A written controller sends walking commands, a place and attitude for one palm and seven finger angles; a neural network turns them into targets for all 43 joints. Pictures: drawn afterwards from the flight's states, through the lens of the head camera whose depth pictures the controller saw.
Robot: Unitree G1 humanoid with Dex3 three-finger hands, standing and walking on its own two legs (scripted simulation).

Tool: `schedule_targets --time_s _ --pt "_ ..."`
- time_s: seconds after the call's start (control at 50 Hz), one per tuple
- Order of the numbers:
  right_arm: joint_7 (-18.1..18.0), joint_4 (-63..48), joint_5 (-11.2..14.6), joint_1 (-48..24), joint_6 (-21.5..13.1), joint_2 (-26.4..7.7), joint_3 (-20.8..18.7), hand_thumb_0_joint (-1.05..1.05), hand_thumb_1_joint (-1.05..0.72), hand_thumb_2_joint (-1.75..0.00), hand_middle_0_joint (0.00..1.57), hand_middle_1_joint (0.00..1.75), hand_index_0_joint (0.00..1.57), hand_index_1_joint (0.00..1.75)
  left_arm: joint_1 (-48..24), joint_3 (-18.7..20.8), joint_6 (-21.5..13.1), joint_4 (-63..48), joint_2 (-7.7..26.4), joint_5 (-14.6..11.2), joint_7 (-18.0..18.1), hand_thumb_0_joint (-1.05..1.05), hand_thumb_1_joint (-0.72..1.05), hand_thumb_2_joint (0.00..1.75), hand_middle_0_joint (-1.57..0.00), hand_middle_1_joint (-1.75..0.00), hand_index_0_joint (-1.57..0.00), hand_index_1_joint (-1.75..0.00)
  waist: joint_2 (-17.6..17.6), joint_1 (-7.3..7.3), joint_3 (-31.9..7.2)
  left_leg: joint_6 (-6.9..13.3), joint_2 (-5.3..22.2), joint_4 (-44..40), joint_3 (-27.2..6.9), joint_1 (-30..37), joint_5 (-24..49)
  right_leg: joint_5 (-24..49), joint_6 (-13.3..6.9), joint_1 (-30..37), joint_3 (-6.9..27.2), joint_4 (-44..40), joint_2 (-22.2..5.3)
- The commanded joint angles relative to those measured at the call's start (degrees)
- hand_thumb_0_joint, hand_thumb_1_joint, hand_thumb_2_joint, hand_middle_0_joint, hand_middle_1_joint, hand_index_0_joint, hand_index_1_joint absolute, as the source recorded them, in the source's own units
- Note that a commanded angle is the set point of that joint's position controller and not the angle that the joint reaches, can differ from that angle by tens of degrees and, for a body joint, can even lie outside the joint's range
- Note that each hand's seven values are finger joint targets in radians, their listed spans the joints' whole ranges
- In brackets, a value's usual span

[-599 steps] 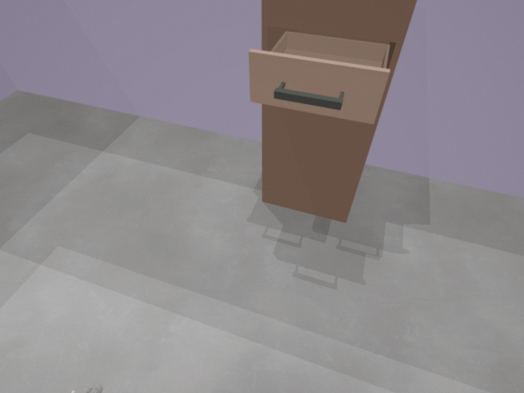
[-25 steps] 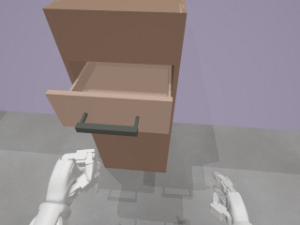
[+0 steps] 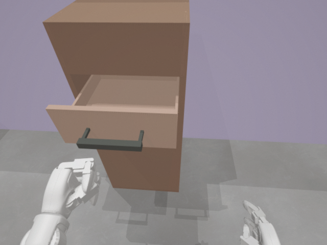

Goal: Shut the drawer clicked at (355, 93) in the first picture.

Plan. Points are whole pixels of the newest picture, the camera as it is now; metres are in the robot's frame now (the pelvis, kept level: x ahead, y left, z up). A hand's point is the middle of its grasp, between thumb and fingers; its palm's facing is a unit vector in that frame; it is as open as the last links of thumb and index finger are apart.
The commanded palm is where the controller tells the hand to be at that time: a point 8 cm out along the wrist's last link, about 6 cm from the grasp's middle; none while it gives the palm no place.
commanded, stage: raise the hand and make a fist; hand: left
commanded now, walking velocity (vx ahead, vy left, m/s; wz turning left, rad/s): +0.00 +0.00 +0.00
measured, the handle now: (112, 138) +0.41 +0.19 +0.03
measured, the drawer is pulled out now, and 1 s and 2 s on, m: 0.19 0.19 0.18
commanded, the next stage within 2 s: bring the fist close to the handle in 0.06 s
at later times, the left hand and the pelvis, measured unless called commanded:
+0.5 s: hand (103, 179) +0.24 +0.15 +0.09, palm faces -0.01 -1.00 -0.05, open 3.3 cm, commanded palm +0.21 +0.21 +0.09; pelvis +0.00 -0.01 +0.00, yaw +0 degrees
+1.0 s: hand (114, 172) +0.29 +0.15 +0.04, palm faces -0.03 -1.00 -0.03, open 3.3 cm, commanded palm +0.27 +0.21 +0.04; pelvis -0.01 +0.01 -0.02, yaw -1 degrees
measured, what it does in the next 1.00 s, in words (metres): stands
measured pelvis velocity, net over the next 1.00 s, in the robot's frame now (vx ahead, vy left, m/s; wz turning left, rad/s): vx -0.01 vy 0.01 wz -0.02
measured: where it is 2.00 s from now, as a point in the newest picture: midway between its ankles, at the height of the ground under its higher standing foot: outside the picture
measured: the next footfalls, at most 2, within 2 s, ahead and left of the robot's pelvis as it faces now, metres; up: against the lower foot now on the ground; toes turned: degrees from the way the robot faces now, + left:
none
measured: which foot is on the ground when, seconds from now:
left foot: down 0.00-1.00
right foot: down 0.00-1.00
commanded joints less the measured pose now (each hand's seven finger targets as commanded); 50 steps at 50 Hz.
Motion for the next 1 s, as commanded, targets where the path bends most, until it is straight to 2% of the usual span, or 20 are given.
schedule_targets --time_s 0.0,0.04,0.1,0.12,0.22,0.24,0.28,0.36,0.46,0.52,0.54,0.62,0.68,0.7,0.78,0.8,0.84,0.88,0.9,0.98 --pt "-0.8 -9.1 0.4 -7.6 -4.6 -5.5 -2.3 0.0 -0.9 -0.9 0.2 0.3 0.2 0.3 -7.6 5.5 -5.0 -10.7 6.7 -1.3 -0.5 0.0 0.9 0.9 -1.4 -1.6 -1.4 -1.6 -3.5 0.44 -2.9 1.4 -1.0 -5.5 -1.3 2.6 9.7 11.3 1.5 -0.5 2.9 -8.6 -0.2" --pt "-0.8 -9.3 0.5 -7.8 -4.8 -5.4 -2.2 0.0 -0.9 -0.9 0.2 0.3 0.2 0.3 -8.1 4.1 -4.9 -10.9 5.5 -1.8 -1.5 0.0 0.9 0.9 -1.4 -1.6 -1.4 -1.6 -2.4 0.4 -3.6 1.5 -1.3 -5.4 -0.9 2.8 10.3 12.9 1.7 0.0 3.5 -8.8 -0.5" --pt "-1.0 -8.4 0.4 -7.9 -5.1 -5.5 -2.4 0.0 -0.9 -0.9 0.2 0.3 0.2 0.3 -6.8 7.4 -4.9 -9.0 7.8 -2.3 -2.2 0.0 0.9 0.9 -1.4 -1.6 -1.4 -1.6 -4.7 0.83 -3.4 1.5 -1.3 -5.0 -0.8 2.3 11.7 15.8 2.2 1.4 4.2 -9.3 -0.9" --pt "-0.9 -8.7 0.4 -7.9 -5.2 -5.3 -2.4 0.0 -0.9 -0.9 0.2 0.3 0.2 0.3 -6.0 6.9 -4.9 -9.1 6.7 -2.7 -2.7 0.0 0.9 0.9 -1.4 -1.6 -1.4 -1.6 -3.9 1.12 -4.1 1.4 -1.4 -5.2 -0.6 2.2 11.6 16.2 2.3 1.9 4.4 -9.3 -1.1" --pt "-1.3 -7.2 0.4 -7.3 -5.3 -5.8 -2.4 0.0 -0.9 -0.9 0.2 0.3 0.2 0.3 -11.1 6.0 -5.6 -4.1 5.8 -3.0 -3.5 0.0 0.9 0.9 -1.4 -1.6 -1.4 -1.6 -5.3 -0.62 -0.4 1.4 -1.7 -4.6 -0.7 1.4 10.0 14.0 2.7 -1.3 5.1 -10.2 -1.0" --pt "-1.3 -7.1 0.3 -7.1 -5.3 -5.9 -2.6 0.0 -0.9 -0.9 0.2 0.3 0.2 0.3 -11.3 7.2 -5.9 -3.2 6.7 -3.1 -3.6 0.0 0.9 0.9 -1.4 -1.6 -1.4 -1.6 -6.3 -0.41 -1.7 1.3 -1.7 -4.3 -0.7 1.3 10.1 14.2 2.9 -0.6 5.5 -10.1 -1.2" --pt "-1.3 -7.4 0.3 -7.2 -5.5 -5.9 -2.5 0.0 -0.9 -0.9 0.2 0.3 0.2 0.3 -13.2 5.5 -7.2 -3.4 5.8 -2.6 -4.0 0.0 0.9 0.9 -1.4 -1.6 -1.4 -1.6 -3.4 -0.59 -3.0 1.3 -1.8 -4.2 -0.5 1.9 10.8 15.0 2.6 -0.7 4.9 -9.1 -1.1" --pt "-1.1 -6.9 0.1 -6.8 -5.6 -5.9 -2.7 0.0 -0.9 -0.9 0.2 0.3 0.2 0.3 -16.3 4.7 -9.3 -1.0 5.3 -1.9 -3.7 0.0 0.9 0.9 -1.4 -1.6 -1.4 -1.6 -2.3 -0.84 -5.2 1.4 -1.7 -3.8 -0.7 2.8 12.3 16.6 2.0 -1.2 3.7 -7.1 -0.6" --pt "-0.7 -6.5 -0.1 -6.3 -4.6 -6.0 -3.1 0.0 -0.9 -0.9 0.2 0.3 0.2 0.3 -17.0 6.7 -10.8 4.0 6.2 -1.6 -3.3 0.0 0.9 0.9 -1.4 -1.6 -1.4 -1.6 -4.3 -0.36 -7.2 1.2 -1.7 -3.2 -0.6 1.4 13.9 19.3 1.9 -0.6 3.3 -5.3 -0.4" --pt "-0.3 -6.9 -0.3 -6.2 -3.9 -5.9 -3.3 0.0 -0.9 -0.9 0.2 0.3 0.2 0.3 -16.5 5.0 -11.4 5.2 4.7 -1.1 -2.9 0.0 0.9 0.9 -1.4 -1.6 -1.4 -1.6 -1.9 -0.33 -7.7 1.2 -1.6 -2.7 -0.5 1.4 15.9 21.7 1.5 -1.2 2.9 -3.9 -0.3" --pt "-0.1 -7.0 -0.3 -5.9 -3.7 -5.9 -3.4 0.0 -0.9 -0.9 0.2 0.3 0.2 0.3 -16.9 4.8 -11.6 5.6 4.5 -1.0 -2.8 0.0 0.9 0.9 -1.4 -1.6 -1.4 -1.6 -3.2 -0.47 -7.9 1.1 -1.4 -2.6 -0.6 1.2 16.2 22.0 1.5 -1.5 2.5 -3.5 -0.2" --pt "0.0 -7.0 -0.5 -6.0 -2.4 -6.2 -3.4 0.0 -0.9 -0.9 0.2 0.3 0.2 0.3 -20.8 3.9 -12.8 8.2 4.3 -0.3 -2.0 0.0 0.9 0.9 -1.4 -1.6 -1.4 -1.6 -4.0 -1.27 -6.4 1.0 -1.4 -2.0 -0.9 -1.2 13.3 18.0 1.5 -4.2 2.6 -2.8 0.1" --pt "0.0 -6.7 -0.5 -5.8 -1.8 -6.1 -3.7 0.0 -0.9 -0.9 0.2 0.3 0.2 0.3 -24.2 4.4 -14.3 9.6 4.6 0.0 -1.4 0.0 0.9 0.9 -1.4 -1.6 -1.4 -1.6 -1.3 -1.33 -8.4 0.9 -1.3 -1.2 -1.0 -0.9 13.2 16.8 1.1 -5.4 2.3 -1.5 0.2" --pt "0.0 -6.4 -0.6 -5.5 -1.6 -6.3 -3.7 0.0 -0.9 -0.9 0.2 0.3 0.2 0.3 -25.4 4.6 -14.8 10.0 5.2 0.3 -1.1 0.0 0.9 0.9 -1.4 -1.6 -1.4 -1.6 -2.5 -1.6 -9.0 0.9 -1.2 -0.9 -1.3 -1.3 13.6 16.9 1.0 -5.5 2.3 -1.1 0.3" --pt "0.3 -6.1 -0.7 -5.1 -0.8 -6.3 -3.9 0.0 -0.9 -0.9 0.2 0.3 0.2 0.3 -28.2 3.4 -16.1 13.3 3.7 0.4 -0.9 0.0 0.9 0.9 -1.4 -1.6 -1.4 -1.6 -1.5 -1.76 -11.5 0.6 -1.1 0.2 -1.6 -1.7 14.1 17.3 0.8 -6.6 2.0 0.7 0.4" --pt "0.3 -6.0 -0.8 -4.9 -0.4 -6.5 -4.0 0.0 -0.9 -0.9 0.2 0.3 0.2 0.3 -27.2 3.6 -16.1 15.6 4.1 0.6 -0.8 0.0 0.9 0.9 -1.4 -1.6 -1.4 -1.6 -4.4 -1.88 -10.6 0.8 -0.9 0.5 -1.6 -3.1 13.8 17.0 1.0 -6.9 2.1 0.7 0.5" --pt "0.5 -6.2 -0.8 -4.8 0.2 -6.5 -4.1 0.0 -0.9 -0.9 0.2 0.3 0.2 0.3 -28.9 2.6 -16.6 16.2 3.1 0.9 -1.0 0.0 0.9 0.9 -1.4 -1.6 -1.4 -1.6 -2.1 -1.84 -12.0 0.6 -1.0 1.0 -1.6 -3.3 14.0 17.1 0.8 -7.5 2.1 1.8 0.4" --pt "0.6 -6.1 -0.8 -4.4 0.8 -6.6 -4.4 0.0 -0.9 -0.9 0.2 0.3 0.2 0.3 -29.4 4.2 -17.0 17.4 4.3 0.7 -0.7 0.0 0.9 0.9 -1.4 -1.6 -1.4 -1.6 -2.2 -1.61 -13.0 0.5 -0.9 1.7 -1.5 -3.6 14.7 17.7 0.8 -7.9 2.0 2.5 0.4" --pt "0.6 -6.1 -1.0 -4.2 1.3 -6.8 -4.3 0.0 -0.9 -0.9 0.2 0.3 0.2 0.3 -29.6 4.3 -17.1 18.6 4.8 1.1 -0.5 0.0 0.9 0.9 -1.4 -1.6 -1.4 -1.6 -4.3 -1.82 -12.6 0.7 -0.8 2.0 -1.7 -4.8 14.8 17.6 0.8 -7.9 2.0 2.8 0.5" --pt "0.9 -6.0 -1.0 -4.2 2.3 -6.4 -4.4 0.0 -0.9 -0.9 0.2 0.3 0.2 0.3 -34.3 3.7 -18.7 20.2 3.8 1.2 0.1 0.0 0.9 0.9 -1.4 -1.6 -1.4 -1.6 -1.4 -2.15 -13.5 0.3 -0.8 3.2 -1.7 -5.6 13.5 16.1 0.6 -10.3 2.2 4.3 0.5"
